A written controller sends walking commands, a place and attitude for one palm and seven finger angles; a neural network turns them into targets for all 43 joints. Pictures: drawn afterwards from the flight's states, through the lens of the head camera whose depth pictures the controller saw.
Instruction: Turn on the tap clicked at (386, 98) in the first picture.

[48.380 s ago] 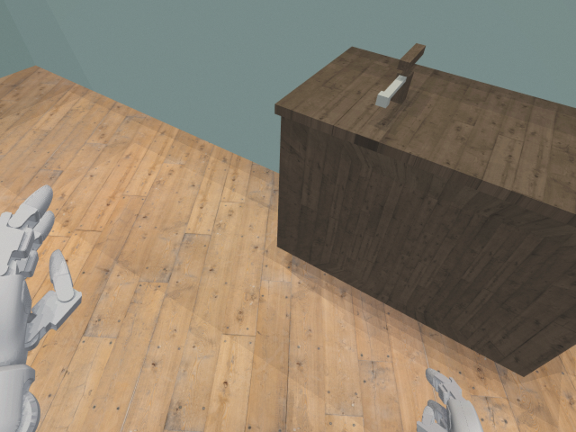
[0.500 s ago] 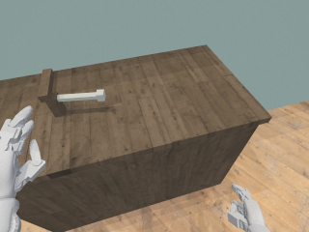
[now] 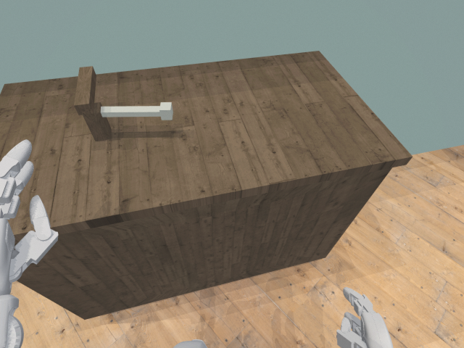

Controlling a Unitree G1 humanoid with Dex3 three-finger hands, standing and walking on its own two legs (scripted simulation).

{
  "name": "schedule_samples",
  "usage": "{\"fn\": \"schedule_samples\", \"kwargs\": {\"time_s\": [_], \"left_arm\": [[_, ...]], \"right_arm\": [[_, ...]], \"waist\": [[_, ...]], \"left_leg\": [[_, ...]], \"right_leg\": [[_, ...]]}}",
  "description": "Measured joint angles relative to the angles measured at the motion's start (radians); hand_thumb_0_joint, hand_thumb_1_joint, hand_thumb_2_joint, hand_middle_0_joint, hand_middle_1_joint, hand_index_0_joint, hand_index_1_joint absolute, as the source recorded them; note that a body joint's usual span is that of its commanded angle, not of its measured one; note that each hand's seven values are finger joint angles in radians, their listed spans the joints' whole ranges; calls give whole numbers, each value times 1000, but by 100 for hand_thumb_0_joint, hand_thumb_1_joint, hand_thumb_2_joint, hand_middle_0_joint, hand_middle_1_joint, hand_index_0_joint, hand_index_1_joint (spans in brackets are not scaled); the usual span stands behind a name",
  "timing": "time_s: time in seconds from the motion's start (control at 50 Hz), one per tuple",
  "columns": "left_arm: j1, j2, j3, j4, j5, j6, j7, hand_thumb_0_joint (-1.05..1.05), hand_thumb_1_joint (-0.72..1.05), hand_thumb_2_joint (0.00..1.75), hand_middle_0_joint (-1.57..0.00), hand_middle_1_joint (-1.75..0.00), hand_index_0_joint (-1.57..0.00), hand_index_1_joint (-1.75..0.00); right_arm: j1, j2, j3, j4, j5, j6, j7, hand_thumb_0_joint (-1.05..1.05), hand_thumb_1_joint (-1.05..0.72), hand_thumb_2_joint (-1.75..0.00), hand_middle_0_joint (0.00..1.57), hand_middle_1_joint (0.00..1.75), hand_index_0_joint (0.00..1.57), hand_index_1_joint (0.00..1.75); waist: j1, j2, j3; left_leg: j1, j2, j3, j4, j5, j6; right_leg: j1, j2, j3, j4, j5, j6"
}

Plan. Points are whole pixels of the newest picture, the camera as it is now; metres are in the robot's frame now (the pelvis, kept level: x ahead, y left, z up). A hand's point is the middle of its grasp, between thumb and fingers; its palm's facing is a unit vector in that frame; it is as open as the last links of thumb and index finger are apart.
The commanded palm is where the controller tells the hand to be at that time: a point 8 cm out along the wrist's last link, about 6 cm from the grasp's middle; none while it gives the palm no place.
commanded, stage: step back with the hand held close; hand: left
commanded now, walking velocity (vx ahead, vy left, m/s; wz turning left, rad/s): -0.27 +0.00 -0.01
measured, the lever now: (166, 111) +0.57 +0.19 +0.06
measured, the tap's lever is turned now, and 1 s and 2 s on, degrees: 79 79 79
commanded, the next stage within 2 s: stop stepping back and stand still in 0.82 s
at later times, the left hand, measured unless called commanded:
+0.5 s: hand (89, 265) +0.18 +0.18 +0.17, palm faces +0.25 -0.88 -0.41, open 7.4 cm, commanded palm +0.12 +0.24 +0.19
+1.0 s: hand out of the picture +0.05 +0.15 +0.18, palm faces +0.35 -0.80 -0.49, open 7.4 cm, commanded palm +0.00 +0.19 +0.19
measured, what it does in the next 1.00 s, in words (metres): walks backwards: right foot, then left foot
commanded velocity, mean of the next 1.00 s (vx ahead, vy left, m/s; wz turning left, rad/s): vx -0.33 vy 0.01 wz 0.01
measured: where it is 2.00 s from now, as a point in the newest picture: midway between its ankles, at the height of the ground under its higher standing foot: outside the picture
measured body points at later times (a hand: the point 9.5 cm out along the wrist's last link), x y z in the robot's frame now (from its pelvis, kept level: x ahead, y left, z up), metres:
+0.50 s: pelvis -0.05 -0.03 +0.01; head +0.00 -0.03 +0.45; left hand +0.16 +0.22 +0.19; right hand +0.14 -0.25 -0.08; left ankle +0.04 +0.08 -0.72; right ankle -0.09 -0.15 -0.73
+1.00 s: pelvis -0.17 -0.09 +0.01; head -0.14 -0.09 +0.46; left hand +0.02 +0.19 +0.21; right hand +0.00 -0.30 -0.09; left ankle -0.10 +0.06 -0.73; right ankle -0.14 -0.19 -0.73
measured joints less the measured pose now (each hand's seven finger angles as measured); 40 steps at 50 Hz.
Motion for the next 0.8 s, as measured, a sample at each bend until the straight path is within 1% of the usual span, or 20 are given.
{"fn": "schedule_samples", "kwargs": {"time_s": [0.04,0.1,0.14,0.18,0.22,0.26,0.3,0.38,0.42,0.46,0.5,0.54,0.58,0.62,0.64,0.66,0.68,0.72,0.76,0.8], "left_arm": [[-3,1,-7,-23,-1,1,4,1,89,90,-21,-30,-21,-31],[-9,19,-1,-60,-2,0,8,1,89,90,-21,-30,-21,-31],[-14,38,20,-67,6,-5,7,1,89,90,-21,-31,-21,-31],[-18,51,41,-61,15,-8,7,1,89,90,-21,-31,-21,-31],[-16,54,61,-58,9,-11,10,1,89,90,-21,-31,-21,-31],[-2,50,79,-61,-3,-10,16,1,89,90,-21,-31,-21,-31],[4,35,76,-56,-13,-4,18,1,89,90,-21,-30,-21,-31],[-37,6,22,-27,-19,24,1,1,89,90,-21,-30,-21,-30],[-64,-14,-16,-14,-19,27,-19,1,90,90,-20,-30,-21,-30],[-56,-6,-35,-30,-22,20,-39,1,89,90,-21,-30,-21,-30],[-19,19,-36,-62,-29,2,-54,1,89,90,-21,-30,-21,-31],[29,43,-18,-92,-31,-20,-63,1,89,90,-21,-31,-21,-31],[67,59,14,-105,-29,-36,-64,1,89,90,-22,-31,-22,-31],[77,64,43,-95,-28,-43,-56,1,89,90,-22,-31,-22,-31],[70,63,52,-85,-30,-42,-49,1,89,90,-22,-31,-22,-31],[52,64,56,-73,-32,-37,-42,1,89,90,-22,-31,-22,-31],[28,68,59,-55,-32,-29,-35,1,89,90,-22,-31,-22,-31],[-5,61,60,-22,-30,-14,-21,1,89,90,-21,-31,-21,-31],[-7,38,45,-17,-32,12,-16,1,89,90,-21,-30,-21,-31],[2,20,20,-44,-30,35,-14,1,89,90,-21,-30,-21,-31]], "right_arm": [[-6,-4,0,4,-3,-4,1,1,-91,-90,21,30,20,30],[-11,-8,-3,3,-5,-8,-2,1,-91,-90,21,30,20,30],[-13,3,-10,8,-10,-15,-6,1,-91,-90,21,30,20,30],[-5,17,-18,17,-19,-25,-5,1,-91,-90,21,30,20,30],[4,31,-18,29,-22,-37,1,1,-91,-90,21,30,20,30],[2,42,-10,42,-22,-45,7,1,-91,-90,21,30,20,30],[-11,48,0,50,-22,-50,12,1,-91,-90,21,30,20,30],[-61,46,15,54,-22,-54,17,1,-90,-90,21,30,20,30],[-95,34,14,55,-20,-48,16,1,-90,-90,21,30,20,30],[-111,25,10,47,-14,-35,15,1,-90,-90,21,30,20,30],[-102,27,-1,42,3,-22,12,1,-90,-90,21,30,20,30],[-76,27,-14,35,14,-9,6,1,-91,-90,21,30,20,30],[-55,20,-21,27,14,4,-1,1,-91,-90,21,30,20,30],[-46,4,-23,16,10,15,-9,1,-91,-90,21,30,20,30],[-46,-9,-25,9,11,18,-13,1,-91,-90,21,30,20,30],[-51,-19,-31,4,12,18,-18,1,-91,-90,21,30,20,30],[-60,-18,-39,6,12,17,-19,1,-91,-90,20,30,20,30],[-76,-7,-45,10,13,5,-9,1,-91,-90,20,30,20,30],[-77,3,-38,6,5,-17,3,1,-91,-90,20,30,20,30],[-65,18,-29,1,3,-43,16,1,-91,-90,20,30,20,30]], "waist": [[-4,-9,7],[-12,-19,21],[-16,-29,27],[-21,-26,13],[-14,-21,-8],[4,-22,-27],[17,-18,-40],[24,-8,-25],[22,31,2],[16,58,17],[10,42,8],[1,5,-25],[-8,-28,-56],[-19,-45,-71],[-24,-41,-69],[-29,-41,-60],[-29,-56,-44],[-12,-81,-11],[-9,-78,11],[-11,-71,30]], "left_leg": [[-18,-1,-1,19,-9,-3],[-26,1,0,7,105,12],[-23,-5,2,5,105,22],[-18,-7,-9,-25,107,24],[-12,0,-16,-75,135,18],[-4,15,-5,-125,162,10],[-4,31,7,-163,186,3],[-28,44,17,-191,226,-16],[-45,74,-2,-181,239,-28],[-59,97,-23,-162,246,-42],[-74,82,-31,-32,127,-56],[-85,40,-31,145,-25,-66],[-55,14,-14,199,-96,-70],[15,10,7,97,-59,-72],[63,16,16,-1,32,-69],[97,13,19,-75,28,-44],[107,-1,23,-106,8,-19],[119,-11,43,-129,11,2],[132,-2,49,-154,40,0],[149,9,46,-181,71,-9]], "right_leg": [[-15,-2,-3,13,0,1],[-37,-3,-6,53,-18,10],[-56,6,23,142,-112,20],[-64,26,53,288,-198,23],[-37,35,60,342,-255,22],[11,30,58,299,-293,23],[67,24,61,202,-294,23],[170,7,77,-47,-167,25],[187,38,65,-106,-141,19],[183,66,54,-115,-114,5],[166,67,56,-89,-117,-7],[140,48,58,-69,-126,-12],[116,29,60,-63,-123,-13],[86,17,56,-46,-120,-7],[69,17,48,-24,-124,-3],[46,13,41,11,-132,3],[18,2,48,63,-150,8],[-34,1,78,178,-248,9],[-64,9,79,245,-308,13],[-71,9,67,258,-287,18]]}}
